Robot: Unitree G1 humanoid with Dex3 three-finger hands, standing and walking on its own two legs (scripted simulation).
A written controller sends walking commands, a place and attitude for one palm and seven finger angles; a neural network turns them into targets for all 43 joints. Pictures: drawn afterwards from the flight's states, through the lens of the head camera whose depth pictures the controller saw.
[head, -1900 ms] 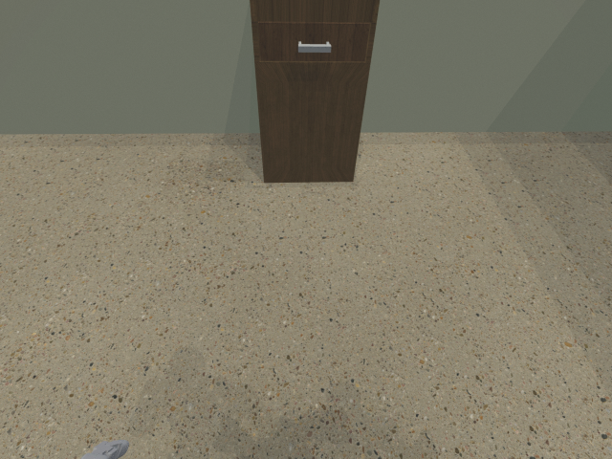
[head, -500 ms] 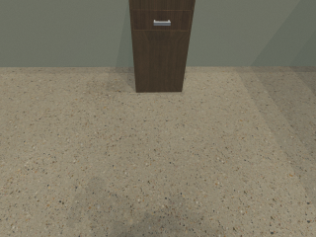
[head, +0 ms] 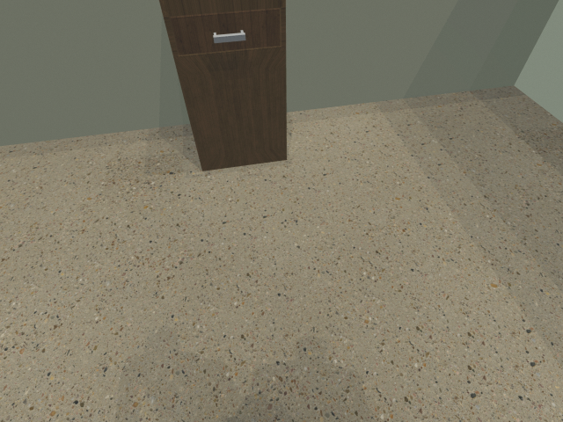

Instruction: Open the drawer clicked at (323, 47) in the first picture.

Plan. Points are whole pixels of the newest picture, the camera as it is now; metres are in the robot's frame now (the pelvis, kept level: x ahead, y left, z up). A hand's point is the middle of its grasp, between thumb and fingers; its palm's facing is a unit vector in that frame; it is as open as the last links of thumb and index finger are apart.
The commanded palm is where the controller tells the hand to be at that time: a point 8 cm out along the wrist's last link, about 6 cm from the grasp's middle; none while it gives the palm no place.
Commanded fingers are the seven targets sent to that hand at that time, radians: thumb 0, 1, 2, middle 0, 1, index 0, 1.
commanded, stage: walk to a spot facing it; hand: left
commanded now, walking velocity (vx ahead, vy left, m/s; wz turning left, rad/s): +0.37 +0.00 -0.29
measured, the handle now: (229, 35) +1.45 +0.30 -0.06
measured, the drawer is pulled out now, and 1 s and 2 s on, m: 0.00 0.00 0.00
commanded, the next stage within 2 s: turn to face it in 1.42 s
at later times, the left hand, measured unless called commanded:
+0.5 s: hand out of the picture +0.13 +0.19 -0.18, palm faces -0.02 -0.99 -0.13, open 7.4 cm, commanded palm none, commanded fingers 0.00 0.90 0.90 -0.20 -0.30 -0.20 -0.30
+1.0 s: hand (243, 227) +0.56 +0.14 -0.16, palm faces -0.36 -0.92 -0.15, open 7.4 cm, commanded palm none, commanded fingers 0.00 0.90 0.90 -0.20 -0.30 -0.20 -0.30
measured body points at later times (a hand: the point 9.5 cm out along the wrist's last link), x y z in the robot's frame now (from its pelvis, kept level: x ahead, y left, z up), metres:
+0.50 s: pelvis +0.21 +0.03 -0.01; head +0.24 +0.05 +0.44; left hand +0.13 +0.25 -0.17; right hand +0.31 -0.20 -0.14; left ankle +0.32 +0.11 -0.73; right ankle +0.01 -0.08 -0.70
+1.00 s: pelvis +0.41 +0.01 +0.01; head +0.43 +0.01 +0.46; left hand +0.58 +0.18 -0.14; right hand +0.23 -0.14 -0.14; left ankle +0.32 +0.11 -0.72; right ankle +0.50 -0.15 -0.69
